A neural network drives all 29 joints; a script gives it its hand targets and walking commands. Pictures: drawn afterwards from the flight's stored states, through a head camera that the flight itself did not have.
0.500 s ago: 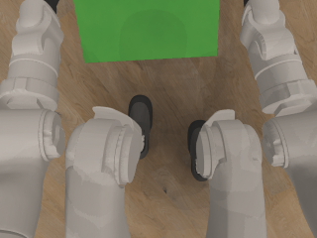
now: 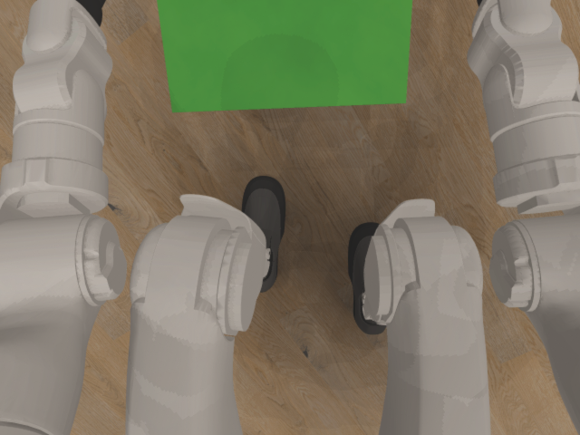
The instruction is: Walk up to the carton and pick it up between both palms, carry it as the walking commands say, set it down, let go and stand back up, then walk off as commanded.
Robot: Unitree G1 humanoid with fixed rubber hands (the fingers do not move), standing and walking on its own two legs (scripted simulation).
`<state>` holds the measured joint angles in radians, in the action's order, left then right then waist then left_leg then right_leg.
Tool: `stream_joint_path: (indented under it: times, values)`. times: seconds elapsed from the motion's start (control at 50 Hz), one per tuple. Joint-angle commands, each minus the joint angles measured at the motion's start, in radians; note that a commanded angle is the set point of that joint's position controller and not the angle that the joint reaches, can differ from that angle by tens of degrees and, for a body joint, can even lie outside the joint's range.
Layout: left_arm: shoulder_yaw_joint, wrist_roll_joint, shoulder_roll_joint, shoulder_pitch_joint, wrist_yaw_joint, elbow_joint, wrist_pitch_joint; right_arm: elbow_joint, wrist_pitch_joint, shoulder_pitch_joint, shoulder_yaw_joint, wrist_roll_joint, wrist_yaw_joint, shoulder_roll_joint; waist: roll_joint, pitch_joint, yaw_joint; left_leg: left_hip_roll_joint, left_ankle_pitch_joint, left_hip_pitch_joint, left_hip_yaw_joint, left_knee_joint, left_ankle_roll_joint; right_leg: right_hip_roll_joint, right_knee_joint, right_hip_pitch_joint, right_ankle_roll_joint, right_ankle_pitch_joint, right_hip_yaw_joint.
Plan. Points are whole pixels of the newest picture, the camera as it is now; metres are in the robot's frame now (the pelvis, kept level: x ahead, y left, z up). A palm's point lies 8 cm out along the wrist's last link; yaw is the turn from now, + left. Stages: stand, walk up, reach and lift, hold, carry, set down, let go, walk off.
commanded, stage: set down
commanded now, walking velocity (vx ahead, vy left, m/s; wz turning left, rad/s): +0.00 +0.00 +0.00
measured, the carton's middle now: out of the picture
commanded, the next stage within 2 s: let go in 1.20 s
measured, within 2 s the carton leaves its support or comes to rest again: neither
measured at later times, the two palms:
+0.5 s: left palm out of the picture +0.50 +0.28 -0.02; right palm out of the picture +0.55 -0.13 -0.02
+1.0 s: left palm out of the picture +0.49 +0.28 +0.14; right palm out of the picture +0.55 -0.14 +0.14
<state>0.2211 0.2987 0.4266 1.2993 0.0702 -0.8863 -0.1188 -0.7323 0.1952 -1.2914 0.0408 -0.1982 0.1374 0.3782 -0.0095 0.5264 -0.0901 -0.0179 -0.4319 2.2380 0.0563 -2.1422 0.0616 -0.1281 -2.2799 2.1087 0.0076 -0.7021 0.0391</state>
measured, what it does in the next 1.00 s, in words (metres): rises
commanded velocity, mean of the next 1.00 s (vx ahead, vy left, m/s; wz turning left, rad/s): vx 0.00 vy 0.00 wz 0.00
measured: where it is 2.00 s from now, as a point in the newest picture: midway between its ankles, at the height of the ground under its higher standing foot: (315, 275)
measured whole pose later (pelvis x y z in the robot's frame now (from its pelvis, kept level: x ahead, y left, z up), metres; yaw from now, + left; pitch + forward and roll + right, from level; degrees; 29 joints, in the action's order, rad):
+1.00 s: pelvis +0.01 +0.00 +0.25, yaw +1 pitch +24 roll -2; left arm 0.26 0.19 0.39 1.10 0.05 -0.45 -0.42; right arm -0.49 0.41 -1.14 0.16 -0.20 0.06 0.41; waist 0.00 0.52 -0.09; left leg 0.03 -0.33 1.42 -0.02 -1.34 0.03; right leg -0.12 -1.41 1.32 0.02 -0.51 0.00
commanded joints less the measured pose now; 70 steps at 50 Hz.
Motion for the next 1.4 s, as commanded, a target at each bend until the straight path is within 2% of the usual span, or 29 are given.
stream_joint_path:
  times: [0.0, 0.04, 0.12, 0.14, 0.18, 0.22, 0.28, 0.3, 0.34, 0.4, 0.42, 0.46, 0.58, 0.62, 0.66, 0.7, 0.78, 0.84, 0.92, 0.98, 1.04, 1.08, 1.22, 1.26, 1.28, 1.3, 1.32, 1.34, 1.38]
  values:
    - [0.065, -0.025, 0.259, 0.251, 0.003, 0.364, -0.014, 0.358, 0.004, -0.353, 0.054, -0.005, 0.016, 0.168, 0.068, -2.102, -0.059, 0.023, 0.505, -1.277, -0.099, 0.116, -0.033, 0.039, 0.317, -0.503, -0.006, 0.336, -0.038]
    - [0.084, -0.044, 0.271, 0.255, 0.011, 0.484, -0.052, 0.431, 0.037, -0.348, 0.069, -0.020, 0.020, 0.192, 0.041, -2.169, -0.068, 0.029, 0.532, -1.361, -0.101, 0.137, -0.033, 0.033, 0.336, -0.504, -0.001, 0.347, -0.035]
    - [0.091, -0.079, 0.250, 0.198, 0.003, 0.493, -0.114, 0.388, 0.087, -0.269, 0.081, -0.020, 0.014, 0.179, 0.004, -2.098, -0.061, 0.038, 0.487, -1.363, -0.103, 0.200, -0.034, 0.028, 0.393, -0.457, 0.005, 0.303, -0.032]
    - [0.095, -0.082, 0.239, 0.217, 0.005, 0.520, -0.121, 0.409, 0.092, -0.292, 0.075, -0.033, 0.013, 0.168, -0.005, -2.103, -0.070, 0.041, 0.486, -1.354, -0.096, 0.214, -0.034, 0.028, 0.416, -0.469, 0.005, 0.309, -0.043]
    - [0.086, -0.091, 0.235, 0.213, 0.004, 0.591, -0.135, 0.412, 0.100, -0.263, 0.093, -0.031, 0.011, 0.176, -0.046, -2.156, -0.053, 0.039, 0.498, -1.428, -0.105, 0.244, -0.043, 0.027, 0.436, -0.481, 0.012, 0.314, -0.033]
    - [0.082, -0.087, 0.208, 0.198, -0.005, 0.499, -0.153, 0.331, 0.112, -0.241, 0.082, -0.023, 0.005, 0.159, -0.017, -2.056, -0.038, 0.040, 0.453, -1.390, -0.112, 0.272, -0.035, 0.030, 0.473, -0.446, 0.011, 0.283, -0.034]
    - [0.071, -0.083, 0.200, 0.203, -0.011, 0.509, -0.163, 0.357, 0.113, -0.276, 0.109, -0.007, 0.004, 0.178, -0.005, -2.081, -0.014, 0.043, 0.405, -1.406, -0.113, 0.327, -0.038, 0.030, 0.512, -0.503, 0.011, 0.270, -0.025]
    - [0.068, -0.091, 0.201, 0.211, -0.012, 0.480, -0.167, 0.317, 0.118, -0.266, 0.107, -0.009, 0.003, 0.169, -0.015, -2.066, -0.024, 0.044, 0.404, -1.402, -0.111, 0.339, -0.037, 0.028, 0.522, -0.505, 0.010, 0.267, -0.026]
    - [0.068, -0.093, 0.205, 0.215, -0.012, 0.484, -0.178, 0.320, 0.125, -0.276, 0.122, 0.000, 0.000, 0.184, -0.023, -2.077, -0.015, 0.044, 0.393, -1.445, -0.119, 0.368, -0.043, 0.030, 0.551, -0.506, 0.012, 0.253, -0.026]
    - [0.051, -0.076, 0.198, 0.230, -0.010, 0.529, -0.191, 0.352, 0.132, -0.285, 0.156, 0.015, -0.005, 0.227, -0.032, -2.117, 0.022, 0.040, 0.379, -1.503, -0.129, 0.411, -0.055, 0.028, 0.591, -0.539, 0.016, 0.256, -0.024]
    - [0.056, -0.069, 0.197, 0.238, -0.012, 0.502, -0.200, 0.331, 0.139, -0.290, 0.147, 0.014, -0.004, 0.217, -0.009, -2.117, 0.020, 0.043, 0.364, -1.491, -0.123, 0.419, -0.050, 0.030, 0.612, -0.573, 0.015, 0.249, -0.027]
    - [0.054, -0.072, 0.187, 0.210, -0.009, 0.510, -0.211, 0.364, 0.147, -0.289, 0.151, 0.013, -0.011, 0.225, -0.020, -2.135, 0.012, 0.040, 0.373, -1.524, -0.123, 0.456, -0.055, 0.030, 0.638, -0.597, 0.016, 0.254, -0.028]
    - [0.084, -0.078, 0.234, 0.213, -0.001, 0.655, -0.251, 0.490, 0.182, -0.289, 0.151, -0.009, -0.024, 0.244, 0.011, -2.299, -0.014, 0.048, 0.456, -1.682, -0.121, 0.534, -0.053, 0.026, 0.728, -0.746, 0.006, 0.317, -0.030]
    - [0.079, -0.075, 0.218, 0.187, -0.003, 0.623, -0.269, 0.459, 0.197, -0.264, 0.148, -0.015, -0.032, 0.243, 0.006, -2.254, -0.010, 0.044, 0.440, -1.687, -0.117, 0.570, -0.056, 0.030, 0.764, -0.756, 0.005, 0.307, -0.036]
    - [0.080, -0.078, 0.227, 0.201, -0.002, 0.689, -0.271, 0.507, 0.200, -0.261, 0.165, -0.014, -0.034, 0.250, 0.002, -2.309, -0.003, 0.043, 0.454, -1.739, -0.116, 0.604, -0.060, 0.030, 0.802, -0.816, 0.006, 0.327, -0.039]
    - [0.091, -0.082, 0.233, 0.174, -0.005, 0.668, -0.279, 0.512, 0.207, -0.259, 0.147, -0.030, -0.040, 0.237, 0.013, -2.276, -0.026, 0.042, 0.470, -1.750, -0.113, 0.630, -0.053, 0.032, 0.837, -0.836, 0.000, 0.334, -0.046]
    - [0.086, -0.090, 0.213, 0.173, -0.005, 0.691, -0.281, 0.467, 0.204, -0.215, 0.162, -0.016, -0.055, 0.247, -0.009, -2.255, -0.007, 0.035, 0.485, -1.853, -0.133, 0.709, -0.061, 0.035, 0.916, -0.863, 0.000, 0.337, -0.055]
    - [0.093, -0.100, 0.206, 0.129, -0.011, 0.669, -0.269, 0.459, 0.192, -0.199, 0.157, -0.019, -0.062, 0.236, 0.001, -2.208, -0.025, 0.035, 0.505, -1.871, -0.125, 0.775, -0.053, 0.037, 0.981, -0.934, -0.004, 0.364, -0.061]
    - [0.083, -0.103, 0.174, 0.097, -0.018, 0.660, -0.251, 0.443, 0.172, -0.166, 0.168, 0.004, -0.068, 0.237, 0.006, -2.160, -0.001, 0.031, 0.551, -1.941, -0.139, 0.850, -0.057, 0.034, 1.064, -0.988, -0.011, 0.396, -0.068]
    - [0.092, -0.122, 0.169, 0.086, -0.026, 0.651, -0.233, 0.419, 0.156, -0.157, 0.161, 0.009, -0.080, 0.214, -0.003, -2.112, -0.021, 0.027, 0.562, -1.980, -0.141, 0.914, -0.056, 0.037, 1.132, -1.021, -0.014, 0.400, -0.076]
    - [0.095, -0.136, 0.149, 0.067, -0.030, 0.631, -0.208, 0.392, 0.132, -0.146, 0.174, 0.038, -0.083, 0.210, 0.018, -2.093, -0.007, 0.025, 0.568, -2.001, -0.148, 0.969, -0.058, 0.034, 1.183, -1.079, -0.020, 0.432, -0.072]
    - [0.101, -0.157, 0.125, 0.061, -0.033, 0.536, -0.192, 0.284, 0.117, -0.114, 0.170, 0.058, -0.085, 0.174, 0.018, -1.998, 0.001, 0.023, 0.532, -1.988, -0.148, 1.011, -0.057, 0.042, 1.231, -1.067, -0.024, 0.403, -0.073]
    - [0.084, -0.224, 0.044, -0.012, -0.043, 0.477, -0.111, 0.211, 0.036, -0.040, 0.175, 0.104, -0.089, 0.118, -0.031, -1.944, 0.019, 0.019, 0.637, -2.086, -0.155, 1.057, -0.057, 0.044, 1.295, -1.099, -0.031, 0.476, -0.067]
    - [0.101, -0.247, 0.098, -0.059, -0.046, 0.506, -0.109, 0.268, 0.037, -0.005, 0.187, 0.119, -0.072, 0.114, -0.013, -2.020, 0.004, 0.025, 0.690, -2.137, -0.153, 1.059, -0.048, 0.039, 1.300, -1.142, -0.044, 0.513, -0.063]
    - [0.103, -0.250, 0.106, -0.099, -0.048, 0.553, -0.108, 0.337, 0.036, 0.030, 0.203, 0.138, -0.058, 0.133, -0.001, -2.098, 0.021, 0.029, 0.735, -2.172, -0.148, 1.046, -0.046, 0.033, 1.297, -1.190, -0.047, 0.562, -0.063]
    - [0.079, -0.249, 0.104, -0.174, -0.053, 0.560, -0.114, 0.340, 0.043, 0.102, 0.179, 0.142, -0.048, 0.103, 0.002, -2.129, 0.019, 0.031, 0.746, -2.211, -0.150, 1.055, -0.042, 0.033, 1.298, -1.231, -0.053, 0.575, -0.060]
    - [0.068, -0.259, 0.110, -0.249, -0.060, 0.584, -0.123, 0.341, 0.054, 0.195, 0.180, 0.155, -0.037, 0.102, -0.027, -2.151, 0.016, 0.031, 0.758, -2.259, -0.146, 1.056, -0.047, 0.039, 1.304, -1.256, -0.049, 0.582, -0.068]
    - [0.061, -0.275, 0.116, -0.378, -0.067, 0.670, -0.123, 0.432, 0.056, 0.331, 0.165, 0.164, -0.027, 0.083, -0.017, -2.240, 0.011, 0.038, 0.840, -2.357, -0.153, 1.056, -0.047, 0.038, 1.320, -1.325, -0.051, 0.650, -0.073]
    - [0.028, -0.276, 0.112, -0.447, -0.074, 0.803, -0.138, 0.562, 0.067, 0.400, 0.138, 0.143, -0.013, 0.077, -0.041, -2.211, 0.009, 0.031, 0.879, -2.428, -0.167, 1.069, -0.049, 0.043, 1.342, -1.315, -0.044, 0.654, -0.088]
